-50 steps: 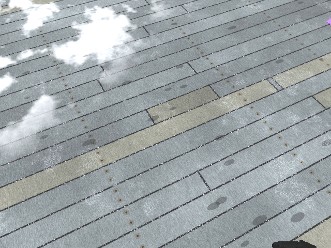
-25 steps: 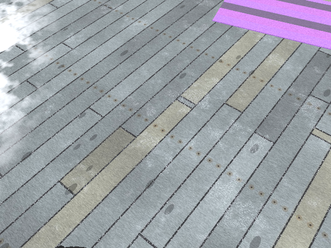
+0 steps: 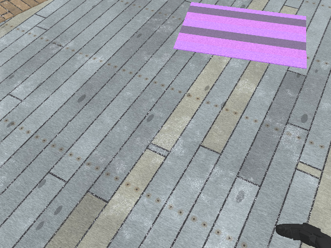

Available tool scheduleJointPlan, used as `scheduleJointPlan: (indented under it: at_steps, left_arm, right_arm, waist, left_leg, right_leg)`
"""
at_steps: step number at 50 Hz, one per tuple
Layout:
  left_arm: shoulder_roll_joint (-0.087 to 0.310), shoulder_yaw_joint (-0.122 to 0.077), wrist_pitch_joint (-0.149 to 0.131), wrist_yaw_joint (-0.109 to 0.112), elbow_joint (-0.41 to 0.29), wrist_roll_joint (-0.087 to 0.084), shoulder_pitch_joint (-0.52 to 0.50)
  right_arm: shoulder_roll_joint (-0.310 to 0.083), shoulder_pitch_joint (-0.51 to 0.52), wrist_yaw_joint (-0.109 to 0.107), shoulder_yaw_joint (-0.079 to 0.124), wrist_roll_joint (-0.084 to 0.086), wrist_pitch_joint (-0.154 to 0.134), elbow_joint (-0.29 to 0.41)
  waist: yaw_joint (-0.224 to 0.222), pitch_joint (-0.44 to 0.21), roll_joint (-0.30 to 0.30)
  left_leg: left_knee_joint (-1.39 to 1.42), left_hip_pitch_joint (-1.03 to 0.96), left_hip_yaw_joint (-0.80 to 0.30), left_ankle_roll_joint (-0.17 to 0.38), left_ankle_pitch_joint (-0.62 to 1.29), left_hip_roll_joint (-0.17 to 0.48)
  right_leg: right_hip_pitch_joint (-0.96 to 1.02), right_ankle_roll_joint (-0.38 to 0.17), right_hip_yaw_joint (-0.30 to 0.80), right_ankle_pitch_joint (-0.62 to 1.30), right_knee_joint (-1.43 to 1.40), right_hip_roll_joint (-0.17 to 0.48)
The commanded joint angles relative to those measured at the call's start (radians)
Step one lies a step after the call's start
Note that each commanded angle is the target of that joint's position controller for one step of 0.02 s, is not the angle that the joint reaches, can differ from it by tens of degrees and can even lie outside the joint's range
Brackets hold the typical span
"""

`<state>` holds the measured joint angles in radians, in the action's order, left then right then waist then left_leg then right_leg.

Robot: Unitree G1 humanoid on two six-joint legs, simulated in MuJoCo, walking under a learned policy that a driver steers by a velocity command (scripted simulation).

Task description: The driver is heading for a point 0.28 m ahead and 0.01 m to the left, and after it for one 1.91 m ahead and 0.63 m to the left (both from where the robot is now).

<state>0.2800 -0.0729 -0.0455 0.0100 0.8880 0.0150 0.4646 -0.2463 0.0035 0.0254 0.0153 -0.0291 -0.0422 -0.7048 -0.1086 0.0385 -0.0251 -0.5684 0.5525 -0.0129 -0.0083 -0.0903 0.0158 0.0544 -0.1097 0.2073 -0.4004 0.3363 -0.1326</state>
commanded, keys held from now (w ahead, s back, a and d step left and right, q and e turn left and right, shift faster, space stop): w+e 0.04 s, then w+q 0.78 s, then q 0.18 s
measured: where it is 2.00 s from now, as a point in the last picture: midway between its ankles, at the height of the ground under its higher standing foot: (161, 186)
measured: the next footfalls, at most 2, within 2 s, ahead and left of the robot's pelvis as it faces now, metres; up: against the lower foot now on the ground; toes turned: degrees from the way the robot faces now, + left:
left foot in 0.02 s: +0.19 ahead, +0.12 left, +0.00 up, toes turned -2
right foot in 0.48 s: +0.39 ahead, -0.10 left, +0.00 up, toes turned +4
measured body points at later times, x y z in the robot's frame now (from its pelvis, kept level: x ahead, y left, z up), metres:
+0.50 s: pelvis +0.26 -0.01 +0.00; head +0.28 -0.01 +0.45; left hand +0.47 +0.22 -0.08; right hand +0.23 -0.28 -0.14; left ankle +0.15 +0.12 -0.73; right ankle +0.35 -0.10 -0.73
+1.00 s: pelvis +0.49 +0.05 -0.01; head +0.53 +0.07 +0.43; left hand +0.38 +0.29 -0.15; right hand +0.77 -0.09 -0.11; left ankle +0.57 +0.14 -0.73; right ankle +0.36 -0.11 -0.71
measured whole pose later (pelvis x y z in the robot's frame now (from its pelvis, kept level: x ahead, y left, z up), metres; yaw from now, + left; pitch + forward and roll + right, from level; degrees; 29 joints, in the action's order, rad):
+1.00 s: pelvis +0.49 +0.05 -0.01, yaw +22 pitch +2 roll -1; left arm 0.24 -0.04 -0.06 0.02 0.88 0.01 0.39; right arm -0.25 -0.05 0.06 0.04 -0.06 -0.03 -0.70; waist -0.06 0.07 -0.02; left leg -0.57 0.49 0.09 0.13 -0.08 -0.04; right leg -0.04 0.02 -0.26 -0.50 0.68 0.08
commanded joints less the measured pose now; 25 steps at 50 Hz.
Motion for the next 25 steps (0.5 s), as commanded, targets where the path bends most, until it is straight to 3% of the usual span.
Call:
scheduleJointPlan:
  at_steps: [1,2,3,4,5,6,8,11,15,18,21,23,24,25]
  left_arm:
    - [0.184,-0.039,-0.023,-0.006,-0.073,-0.006,-0.088]
    - [0.102,-0.016,-0.032,-0.015,-0.106,-0.016,-0.075]
    - [0.033,-0.004,-0.028,-0.014,-0.124,-0.037,0.062]
    - [0.104,-0.008,-0.017,-0.006,-0.081,0.004,0.061]
    - [0.100,-0.008,-0.015,-0.014,-0.074,0.011,0.002]
    - [0.086,-0.002,-0.015,-0.020,-0.086,0.016,-0.059]
    - [0.072,0.004,-0.005,-0.035,-0.105,0.030,-0.096]
    - [0.055,0.015,0.004,-0.043,-0.122,0.042,-0.131]
    - [0.019,0.047,0.000,-0.051,-0.189,0.031,-0.322]
    - [0.029,0.054,-0.007,-0.048,-0.212,0.019,-0.404]
    - [0.053,0.049,-0.018,-0.033,-0.229,0.012,-0.418]
    - [0.071,0.038,-0.032,-0.020,-0.201,0.016,-0.319]
    - [0.115,0.022,-0.046,-0.007,-0.175,0.029,-0.216]
    - [0.195,0.004,-0.053,0.007,-0.171,0.052,-0.056]
  right_arm:
    - [-0.178,-0.257,-0.029,0.059,0.000,-0.037,-0.004]
    - [-0.251,-0.417,-0.048,0.075,-0.024,-0.043,-0.008]
    - [-0.325,-0.387,-0.046,0.090,-0.038,-0.032,-0.008]
    - [-0.235,-0.333,-0.035,0.079,-0.013,-0.022,-0.008]
    - [-0.148,-0.273,-0.027,0.059,-0.002,-0.022,-0.007]
    - [-0.108,-0.247,-0.021,0.049,-0.003,-0.025,-0.017]
    - [-0.102,-0.255,-0.020,0.043,0.003,-0.035,-0.051]
    - [-0.119,-0.311,-0.006,0.047,0.024,-0.054,-0.090]
    - [-0.144,-0.356,-0.011,0.060,0.025,-0.041,-0.117]
    - [-0.169,-0.395,-0.006,0.072,0.022,-0.034,-0.126]
    - [-0.188,-0.412,-0.005,0.081,0.019,-0.028,-0.129]
    - [-0.192,-0.391,-0.010,0.086,0.023,-0.023,-0.121]
    - [-0.162,-0.390,-0.010,0.079,0.026,-0.028,-0.113]
    - [-0.083,-0.370,-0.010,0.059,0.031,-0.035,-0.072]
  waist:
    - [0.204,-0.142,0.056]
    - [0.252,-0.299,-0.047]
    - [0.153,-0.369,-0.297]
    - [0.131,-0.265,-0.151]
    - [0.121,-0.133,-0.049]
    - [0.120,-0.070,-0.002]
    - [0.094,-0.043,-0.072]
    - [0.081,-0.062,-0.077]
    - [0.115,-0.006,-0.078]
    - [0.141,-0.012,-0.073]
    - [0.137,-0.028,-0.071]
    - [0.081,-0.048,-0.041]
    - [0.039,-0.108,0.018]
    - [-0.030,-0.242,0.169]
  left_leg:
    - [0.109,-0.464,-0.003,0.061,-0.027,-0.018]
    - [0.132,-0.702,-0.237,0.107,-0.242,0.218]
    - [0.264,-0.846,-0.716,0.223,-0.263,0.438]
    - [0.288,-0.731,-0.761,0.239,-0.360,0.401]
    - [0.302,-0.593,-0.595,0.230,-0.335,0.348]
    - [0.315,-0.505,-0.462,0.216,-0.217,0.289]
    - [0.335,-0.427,-0.315,0.202,-0.007,0.209]
    - [0.343,-0.420,-0.255,0.236,0.198,0.181]
    - [0.398,-0.346,-0.204,0.236,0.091,0.138]
    - [0.376,-0.332,-0.205,0.216,0.100,0.133]
    - [0.309,-0.346,-0.255,0.194,0.104,0.154]
    - [0.199,-0.305,-0.265,0.160,0.073,0.124]
    - [0.043,-0.245,-0.230,0.133,0.055,0.064]
    - [-0.250,-0.142,-0.126,0.101,-0.149,-0.017]
  right_leg:
    - [-0.169,-0.021,0.093,0.859,0.342,0.170]
    - [-0.303,-0.002,0.029,0.548,0.625,0.106]
    - [-0.583,0.026,-0.069,-0.155,0.860,-0.044]
    - [-0.650,0.016,-0.049,-0.089,0.942,0.042]
    - [-0.642,0.022,-0.059,0.007,0.926,0.073]
    - [-0.631,0.029,-0.071,0.049,0.881,0.096]
    - [-0.595,0.047,-0.100,0.061,0.808,0.132]
    - [-0.594,0.080,-0.165,0.071,0.721,0.157]
    - [-0.588,0.125,-0.210,0.187,0.462,0.180]
    - [-0.503,0.137,-0.229,0.256,0.322,0.154]
    - [-0.419,0.127,-0.221,0.243,0.245,0.138]
    - [-0.250,0.109,-0.216,0.243,0.128,0.124]
    - [-0.091,0.081,-0.148,0.203,0.085,0.185]
    - [0.090,0.031,0.099,-0.013,0.015,0.438]
Keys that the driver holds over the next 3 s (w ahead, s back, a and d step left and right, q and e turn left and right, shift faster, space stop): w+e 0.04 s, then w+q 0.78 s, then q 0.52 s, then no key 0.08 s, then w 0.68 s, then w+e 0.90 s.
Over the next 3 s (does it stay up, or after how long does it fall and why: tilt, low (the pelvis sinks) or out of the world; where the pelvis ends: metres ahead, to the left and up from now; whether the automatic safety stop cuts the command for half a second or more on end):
stays up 1.15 0.47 0.01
